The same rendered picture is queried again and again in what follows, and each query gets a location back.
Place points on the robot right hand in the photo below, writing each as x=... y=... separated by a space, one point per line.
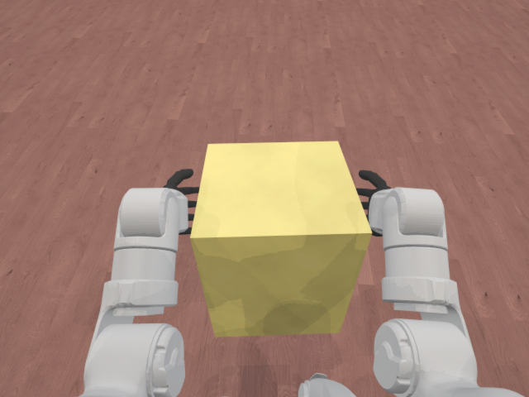
x=378 y=182

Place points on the left robot upper arm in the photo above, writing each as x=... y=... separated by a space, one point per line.
x=136 y=360

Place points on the right robot upper arm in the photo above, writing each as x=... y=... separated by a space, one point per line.
x=420 y=358

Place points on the right robot forearm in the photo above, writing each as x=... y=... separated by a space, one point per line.
x=413 y=225

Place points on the right robot thigh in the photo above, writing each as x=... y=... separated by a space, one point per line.
x=319 y=387

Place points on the left robot forearm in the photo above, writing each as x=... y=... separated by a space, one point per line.
x=148 y=225

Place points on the robot left hand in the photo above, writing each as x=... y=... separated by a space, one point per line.
x=174 y=181

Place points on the right robot shin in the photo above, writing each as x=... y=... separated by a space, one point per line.
x=318 y=375

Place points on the carton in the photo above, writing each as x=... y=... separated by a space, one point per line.
x=279 y=237

